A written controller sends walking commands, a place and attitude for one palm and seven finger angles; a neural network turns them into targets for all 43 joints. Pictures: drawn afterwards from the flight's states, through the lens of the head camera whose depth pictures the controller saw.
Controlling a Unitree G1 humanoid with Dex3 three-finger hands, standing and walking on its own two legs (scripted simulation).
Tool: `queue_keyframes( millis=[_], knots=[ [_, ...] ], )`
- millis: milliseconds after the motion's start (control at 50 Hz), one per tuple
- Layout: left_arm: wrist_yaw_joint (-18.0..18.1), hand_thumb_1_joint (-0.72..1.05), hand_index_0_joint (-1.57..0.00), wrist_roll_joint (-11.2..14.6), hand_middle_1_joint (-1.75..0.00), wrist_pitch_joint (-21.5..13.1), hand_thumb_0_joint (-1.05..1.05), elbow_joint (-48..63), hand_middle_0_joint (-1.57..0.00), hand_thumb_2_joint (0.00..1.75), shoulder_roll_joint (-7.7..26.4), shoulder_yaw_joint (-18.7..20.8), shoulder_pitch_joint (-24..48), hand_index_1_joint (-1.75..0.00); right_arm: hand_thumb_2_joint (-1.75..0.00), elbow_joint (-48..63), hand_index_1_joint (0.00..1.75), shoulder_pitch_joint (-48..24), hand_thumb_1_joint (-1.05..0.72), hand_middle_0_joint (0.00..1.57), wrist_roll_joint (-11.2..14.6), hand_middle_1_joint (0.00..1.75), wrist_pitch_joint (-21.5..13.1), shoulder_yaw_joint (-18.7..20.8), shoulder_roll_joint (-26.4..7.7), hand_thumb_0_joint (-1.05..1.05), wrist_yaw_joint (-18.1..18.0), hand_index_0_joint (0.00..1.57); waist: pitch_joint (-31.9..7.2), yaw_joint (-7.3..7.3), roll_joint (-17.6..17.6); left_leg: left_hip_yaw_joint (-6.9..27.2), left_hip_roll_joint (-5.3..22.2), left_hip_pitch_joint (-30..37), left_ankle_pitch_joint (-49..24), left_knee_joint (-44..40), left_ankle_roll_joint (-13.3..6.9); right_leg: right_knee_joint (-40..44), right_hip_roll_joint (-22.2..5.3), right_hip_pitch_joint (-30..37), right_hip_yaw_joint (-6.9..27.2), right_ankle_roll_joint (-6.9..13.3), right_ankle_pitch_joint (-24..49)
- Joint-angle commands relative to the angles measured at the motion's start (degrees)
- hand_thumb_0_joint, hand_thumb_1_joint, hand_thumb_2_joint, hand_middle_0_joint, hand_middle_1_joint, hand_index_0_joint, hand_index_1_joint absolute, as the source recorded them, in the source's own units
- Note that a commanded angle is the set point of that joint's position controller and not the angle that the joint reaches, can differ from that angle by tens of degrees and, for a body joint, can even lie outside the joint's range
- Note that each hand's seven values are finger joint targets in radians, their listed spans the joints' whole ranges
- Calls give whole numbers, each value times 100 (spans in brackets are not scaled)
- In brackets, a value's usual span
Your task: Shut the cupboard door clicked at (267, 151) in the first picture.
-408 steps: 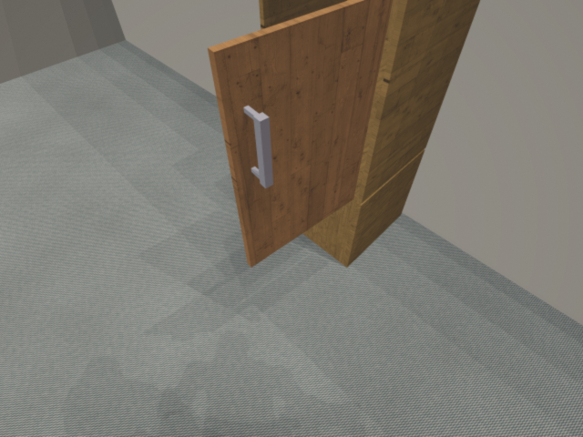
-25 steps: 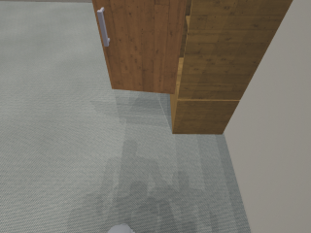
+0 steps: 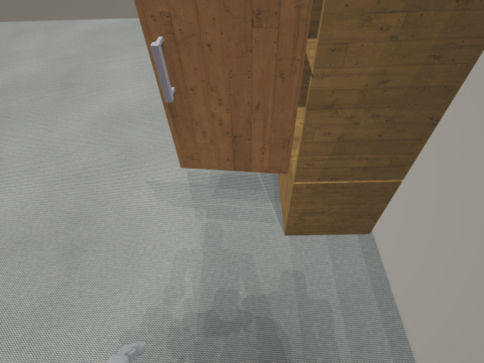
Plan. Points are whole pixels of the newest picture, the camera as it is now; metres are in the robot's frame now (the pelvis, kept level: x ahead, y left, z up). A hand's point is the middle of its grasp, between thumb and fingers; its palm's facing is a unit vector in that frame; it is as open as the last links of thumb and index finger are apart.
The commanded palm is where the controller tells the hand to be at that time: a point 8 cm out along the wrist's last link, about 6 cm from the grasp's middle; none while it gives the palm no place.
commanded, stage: take the last steps up to it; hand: left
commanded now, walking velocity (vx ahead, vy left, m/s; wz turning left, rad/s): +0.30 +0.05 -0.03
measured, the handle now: (164, 70) +0.77 +0.23 +0.08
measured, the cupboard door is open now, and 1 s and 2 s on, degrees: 84 84 84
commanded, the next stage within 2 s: come to a stop and stand still in 0.50 s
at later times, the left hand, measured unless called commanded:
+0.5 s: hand (129, 320) +0.22 +0.25 -0.16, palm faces +0.00 -0.99 -0.17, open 7.3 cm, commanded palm none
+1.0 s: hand (150, 247) +0.38 +0.24 -0.16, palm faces +0.01 -0.97 -0.24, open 7.3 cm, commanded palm none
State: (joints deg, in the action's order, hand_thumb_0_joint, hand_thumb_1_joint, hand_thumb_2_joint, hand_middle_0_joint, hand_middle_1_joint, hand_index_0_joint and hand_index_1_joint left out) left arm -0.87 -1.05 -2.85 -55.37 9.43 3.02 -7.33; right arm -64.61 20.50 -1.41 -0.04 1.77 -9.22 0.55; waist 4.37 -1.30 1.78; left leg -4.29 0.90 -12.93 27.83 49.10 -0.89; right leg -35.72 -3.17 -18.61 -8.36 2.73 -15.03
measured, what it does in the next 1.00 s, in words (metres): walks ahead: left foot, then right foot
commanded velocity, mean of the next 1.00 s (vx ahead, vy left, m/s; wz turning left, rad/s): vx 0.02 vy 0.01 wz -0.01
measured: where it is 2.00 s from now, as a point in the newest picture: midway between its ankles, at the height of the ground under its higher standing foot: (238, 350)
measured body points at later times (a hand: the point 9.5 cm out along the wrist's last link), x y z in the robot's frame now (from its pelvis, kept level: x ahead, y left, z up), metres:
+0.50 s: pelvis +0.18 +0.07 +0.02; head +0.21 +0.07 +0.47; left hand +0.22 +0.30 -0.14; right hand +0.21 -0.17 -0.13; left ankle +0.19 +0.16 -0.73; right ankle +0.20 -0.07 -0.68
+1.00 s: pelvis +0.29 +0.05 +0.01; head +0.33 +0.04 +0.46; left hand +0.38 +0.29 -0.14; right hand +0.29 -0.17 -0.15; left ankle +0.23 +0.16 -0.72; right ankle +0.28 -0.06 -0.71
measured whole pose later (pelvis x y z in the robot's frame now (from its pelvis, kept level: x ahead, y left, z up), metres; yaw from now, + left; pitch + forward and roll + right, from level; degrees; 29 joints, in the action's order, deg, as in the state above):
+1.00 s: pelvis +0.29 +0.05 +0.01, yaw -1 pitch +0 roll +0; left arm 1.5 -0.4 2.5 -56.5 11.2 3.2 -7.2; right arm -60.0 14.7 -1.6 1.5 2.1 -7.9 -2.3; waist 5.2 -1.3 0.8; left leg -4.7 1.5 -8.1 20.9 29.3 -0.8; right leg -37.0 -0.7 -17.2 -3.3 0.9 -16.2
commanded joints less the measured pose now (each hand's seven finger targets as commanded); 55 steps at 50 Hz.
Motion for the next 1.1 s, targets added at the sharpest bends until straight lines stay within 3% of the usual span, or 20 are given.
queue_keyframes(
  millis=[0,60,140,200,220,260,280,360,420,560,600,640,700,720,760,840,940,980,1020,1080],
  knots=[
    [169,90,-20,28,-30,-63,0,-75,-20,90,744,178,-1098,-30,-90,656,30,-620,-90,20,-21,30,-175,196,-442,0,-1,20,35,351,-861,490,631,-2278,-780,1346,139,2728,-1811,1105,2215,753,-764],
    [139,90,-20,-2,-30,-175,0,-160,-20,90,698,188,-1018,-30,-90,578,30,-415,-90,20,-13,30,-131,153,-158,0,66,20,-308,192,-907,115,594,-1627,-1037,117,261,2628,-1409,1050,1215,635,526],
    [88,90,-20,-20,-30,-174,0,-361,-20,90,933,267,-1181,-30,-90,777,30,-713,-90,20,-11,30,-219,144,-61,0,130,20,-393,306,-665,-220,331,-1143,-1302,-1325,278,2343,-1333,1190,1044,619,532],
    [56,90,-20,10,-30,-91,0,-433,-20,90,950,247,-1073,-30,-90,716,30,-483,-90,20,-26,30,-289,169,-293,0,115,20,-220,88,-713,-476,137,13,-1732,-2151,231,1907,-1061,491,790,324,-147],
    [37,90,-20,-3,-30,-61,0,-401,-20,90,839,231,-1038,-30,-90,649,30,-129,-90,20,-29,30,-315,224,-504,0,75,20,-265,-105,-167,-250,240,804,-1466,-2305,137,1276,-840,-171,638,205,-473],
    [-10,90,-20,29,-30,-34,0,6,-20,90,397,110,-749,-30,-90,431,30,1170,-90,20,-132,30,-327,439,-1484,0,-102,20,-685,-642,1523,2652,2253,1978,-211,-3596,-885,-1786,251,-1858,-127,-239,-1769],
    [19,90,-20,-27,-30,-66,0,101,-20,90,476,91,-451,-30,-90,417,30,1161,-90,20,-112,30,-306,413,-1459,0,-130,20,-622,-650,1000,2879,2482,1679,-139,-3703,-1162,-2853,55,-2071,473,-92,-1808],
    [-50,90,-20,-31,-30,32,0,-131,-20,90,330,62,-569,-30,-90,616,30,91,-90,20,-57,30,-444,162,-770,0,-199,20,-288,-10,454,1264,1890,577,-2087,-3751,-830,-2729,-487,-1669,741,-245,-599],
    [-41,90,-20,-16,-30,90,0,-156,-20,90,185,5,-602,-30,-90,572,30,-4,-90,20,-52,30,-446,163,-726,0,-209,20,-467,50,350,516,1602,504,-3064,-3547,-823,-1340,-357,-846,457,-260,-507],
    [10,90,-20,-43,-30,122,0,-284,-20,90,510,84,-950,-30,-90,457,30,-270,-90,20,-5,30,-264,123,-685,0,-145,20,-219,383,-20,120,968,-541,-1125,-2839,-346,716,-32,1166,311,-190,222],
    [85,90,-20,-23,-30,77,0,-448,-20,90,1063,164,-1340,-30,-90,521,30,-159,-90,20,29,30,-241,28,-352,0,-105,20,-102,482,-1162,-537,41,-1597,-175,-1658,137,1578,-1353,1887,2029,452,281],
    [181,90,-20,22,-30,32,0,-447,-20,90,1097,115,-1199,-30,-90,465,30,-168,-90,20,63,30,-146,-3,-301,0,-178,20,-367,375,-1469,-89,195,-936,484,-758,221,1931,-1828,1271,2301,931,1990],
    [289,90,-20,73,-30,56,0,-370,-20,90,801,9,-485,-30,-90,147,30,342,-90,20,133,30,-57,-29,-237,0,-246,20,-890,-23,-1333,168,325,-179,-1015,-2156,308,828,-1290,1528,1113,573,4843],
    [311,90,-20,112,-30,107,0,-354,-20,90,723,-6,-443,-30,-90,50,30,385,-90,20,126,30,-76,-14,-241,0,-266,20,-927,-9,-643,174,435,236,-2967,-2617,273,467,-949,1355,819,287,4646],
    [326,90,-20,105,-30,222,0,-227,-20,90,740,14,-448,-30,-90,197,30,148,-90,20,78,30,-43,66,-554,0,-300,20,-829,139,521,167,872,579,-5577,-2361,96,136,-532,923,579,-114,3323],
    [293,90,-20,60,-30,443,0,45,-20,90,621,65,-126,-30,-90,357,30,252,-90,20,9,30,61,197,-828,0,-393,20,-339,-43,833,844,1613,1287,-8153,-2409,-633,-852,154,-419,435,-240,-1139],
    [257,90,-20,49,-30,431,0,154,-20,90,563,132,-429,-30,-90,625,30,-198,-90,20,-5,30,103,325,-1005,0,-388,20,-712,134,675,658,1394,1254,-7122,-1881,-584,98,271,206,521,-147,-54],
    [271,90,-20,-1,-30,359,0,86,-20,90,876,183,-855,-30,-90,766,30,-274,-90,20,69,30,147,359,-898,0,-361,20,-1007,255,-237,196,744,355,-4558,-1156,-78,685,-394,1286,1203,72,3495],
    [301,90,-20,3,-30,297,0,-14,-20,90,1139,169,-925,-30,-90,892,30,-371,-90,20,130,30,260,289,-435,0,-306,20,-715,287,-1416,84,-168,-592,704,324,265,1347,-1878,1244,2268,1053,5529],
    [360,90,-20,-14,-30,285,0,39,-20,90,1008,135,-636,-30,-90,931,30,-793,-90,20,122,30,297,223,-397,0,-284,20,-623,220,-1421,518,-45,-1172,665,894,264,1216,-1422,1437,1896,1056,5455]
  ],
)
